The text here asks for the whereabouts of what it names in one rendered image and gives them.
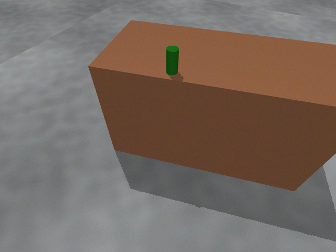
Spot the can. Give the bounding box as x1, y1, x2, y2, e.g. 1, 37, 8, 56
166, 46, 179, 75

